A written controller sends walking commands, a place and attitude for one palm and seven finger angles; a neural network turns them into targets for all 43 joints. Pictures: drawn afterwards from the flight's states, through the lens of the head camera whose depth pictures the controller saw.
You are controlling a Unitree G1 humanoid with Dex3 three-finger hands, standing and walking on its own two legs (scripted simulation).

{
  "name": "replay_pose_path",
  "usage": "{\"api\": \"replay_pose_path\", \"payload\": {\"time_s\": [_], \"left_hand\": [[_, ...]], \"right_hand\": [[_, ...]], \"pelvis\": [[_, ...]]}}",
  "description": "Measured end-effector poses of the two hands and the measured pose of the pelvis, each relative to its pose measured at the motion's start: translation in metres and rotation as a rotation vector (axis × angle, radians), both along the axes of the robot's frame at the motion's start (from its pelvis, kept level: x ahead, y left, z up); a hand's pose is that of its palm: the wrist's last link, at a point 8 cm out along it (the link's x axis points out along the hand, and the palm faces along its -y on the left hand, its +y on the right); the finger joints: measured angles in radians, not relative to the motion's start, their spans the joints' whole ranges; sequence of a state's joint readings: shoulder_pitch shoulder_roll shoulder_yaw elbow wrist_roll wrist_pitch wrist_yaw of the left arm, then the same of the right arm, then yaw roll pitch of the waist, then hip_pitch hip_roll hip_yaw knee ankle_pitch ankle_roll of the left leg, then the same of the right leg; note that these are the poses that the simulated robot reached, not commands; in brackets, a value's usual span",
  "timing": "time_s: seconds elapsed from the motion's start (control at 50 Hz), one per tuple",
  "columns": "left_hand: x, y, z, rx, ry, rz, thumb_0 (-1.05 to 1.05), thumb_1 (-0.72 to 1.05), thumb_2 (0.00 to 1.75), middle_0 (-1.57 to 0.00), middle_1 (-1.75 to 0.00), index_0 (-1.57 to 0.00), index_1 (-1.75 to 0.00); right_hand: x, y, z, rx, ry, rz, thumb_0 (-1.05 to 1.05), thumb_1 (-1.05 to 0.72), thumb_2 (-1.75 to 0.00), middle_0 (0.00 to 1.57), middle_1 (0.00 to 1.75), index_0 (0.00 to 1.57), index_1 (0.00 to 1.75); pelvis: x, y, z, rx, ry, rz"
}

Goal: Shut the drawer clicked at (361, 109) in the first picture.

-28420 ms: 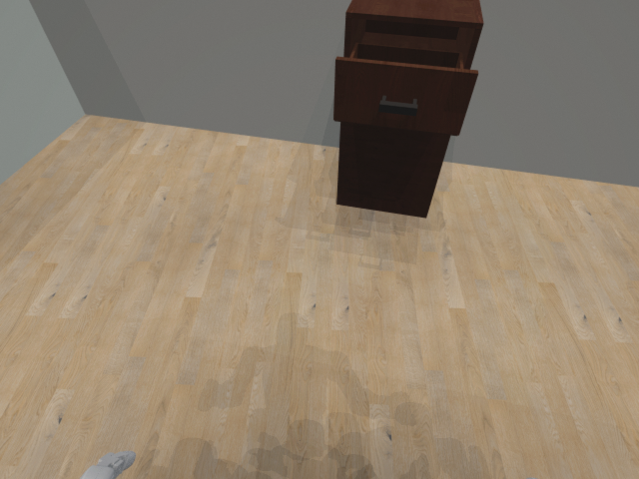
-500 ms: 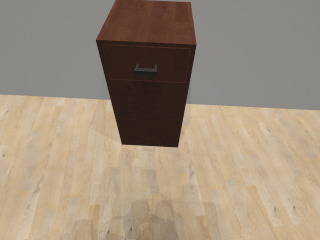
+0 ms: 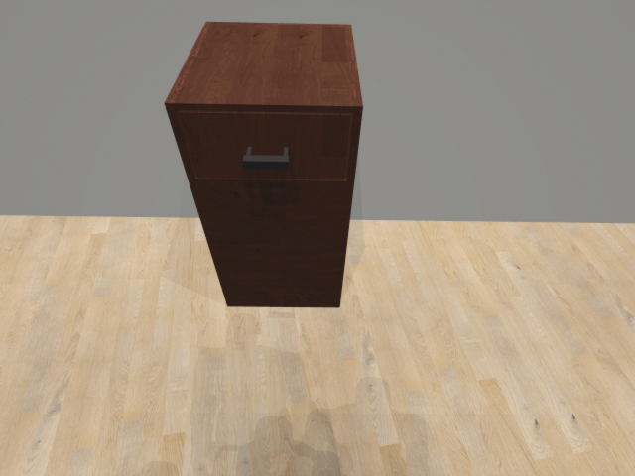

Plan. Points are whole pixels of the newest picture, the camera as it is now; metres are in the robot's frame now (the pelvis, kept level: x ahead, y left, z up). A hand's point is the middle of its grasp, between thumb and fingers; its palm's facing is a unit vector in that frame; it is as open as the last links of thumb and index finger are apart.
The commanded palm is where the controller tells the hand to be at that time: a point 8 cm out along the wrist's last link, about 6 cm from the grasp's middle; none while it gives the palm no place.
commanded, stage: let the arm hang, fingers relaxed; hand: left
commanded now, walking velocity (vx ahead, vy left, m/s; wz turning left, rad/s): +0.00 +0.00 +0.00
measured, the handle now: (267, 156) +0.76 +0.16 -0.06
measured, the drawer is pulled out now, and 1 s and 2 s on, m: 0.00 0.00 0.00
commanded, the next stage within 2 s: look to check the result in 0.04 s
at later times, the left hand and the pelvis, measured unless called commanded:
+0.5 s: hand out of the picture -0.02 +0.14 -0.17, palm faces +0.07 -0.98 -0.16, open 7.4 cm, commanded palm none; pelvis +0.01 -0.01 +0.00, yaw +0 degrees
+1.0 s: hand out of the picture -0.01 +0.13 -0.17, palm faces +0.06 -0.98 -0.17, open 7.4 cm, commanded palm none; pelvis +0.02 -0.02 +0.00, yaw +0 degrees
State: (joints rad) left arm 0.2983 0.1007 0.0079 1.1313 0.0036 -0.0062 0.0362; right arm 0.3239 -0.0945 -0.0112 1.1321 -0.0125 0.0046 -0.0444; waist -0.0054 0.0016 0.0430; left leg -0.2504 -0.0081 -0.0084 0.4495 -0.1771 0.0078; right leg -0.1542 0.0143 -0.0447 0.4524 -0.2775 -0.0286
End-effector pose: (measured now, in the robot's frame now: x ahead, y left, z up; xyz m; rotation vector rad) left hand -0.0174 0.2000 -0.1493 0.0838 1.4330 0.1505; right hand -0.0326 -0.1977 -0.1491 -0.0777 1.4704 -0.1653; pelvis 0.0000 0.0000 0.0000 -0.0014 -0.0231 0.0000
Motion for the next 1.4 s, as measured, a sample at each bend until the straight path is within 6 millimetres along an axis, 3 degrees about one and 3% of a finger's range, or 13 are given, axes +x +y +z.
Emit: {"api": "replay_pose_path", "payload": {"time_s": [0.42, 1.06, 1.4], "left_hand": [[-0.004, -0.009, 0.004, 0.012, 0.034, 0.023, 0.0, 0.9, 0.9, -0.2, -0.3, -0.2, -0.3], [0.006, -0.018, 0.006, 0.024, 0.028, 0.011, 0.0, 0.9, 0.9, -0.2, -0.3, -0.2, -0.3], [0.009, -0.021, 0.005, 0.02, 0.029, 0.012, 0.0, 0.9, 0.9, -0.2, -0.3, -0.2, -0.3]], "right_hand": [[0.022, -0.01, -0.003, 0.002, -0.017, 0.012, 0.01, -0.92, -0.9, 0.2, 0.3, 0.2, 0.3], [0.017, -0.021, -0.003, 0.007, 0.01, 0.001, 0.01, -0.91, -0.9, 0.2, 0.3, 0.2, 0.3], [0.026, -0.03, -0.002, -0.011, 0.0, 0.007, 0.01, -0.91, -0.9, 0.2, 0.3, 0.2, 0.3]], "pelvis": [[0.013, -0.008, 0.001, 0.004, -0.01, -0.002], [0.017, -0.02, 0.001, 0.008, -0.01, -0.009], [0.021, -0.024, 0.001, 0.007, -0.009, -0.008]]}}
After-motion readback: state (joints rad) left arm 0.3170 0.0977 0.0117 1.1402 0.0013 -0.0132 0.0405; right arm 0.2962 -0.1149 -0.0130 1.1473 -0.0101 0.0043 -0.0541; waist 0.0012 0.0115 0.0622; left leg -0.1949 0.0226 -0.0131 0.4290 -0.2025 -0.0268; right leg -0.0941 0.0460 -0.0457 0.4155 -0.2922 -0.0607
